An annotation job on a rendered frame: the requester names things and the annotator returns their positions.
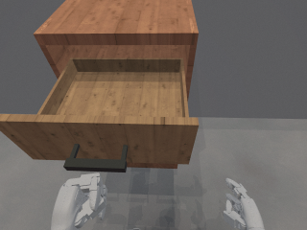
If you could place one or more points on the cabinet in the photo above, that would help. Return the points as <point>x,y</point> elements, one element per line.
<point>121,29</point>

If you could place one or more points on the robot right hand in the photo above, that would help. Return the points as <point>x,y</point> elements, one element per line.
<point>246,214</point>

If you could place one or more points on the robot left hand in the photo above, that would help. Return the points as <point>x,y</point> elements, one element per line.
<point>87,192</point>

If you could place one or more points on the drawer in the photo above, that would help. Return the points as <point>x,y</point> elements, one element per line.
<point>104,103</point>

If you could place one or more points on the handle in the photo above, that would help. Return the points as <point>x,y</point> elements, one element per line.
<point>96,165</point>

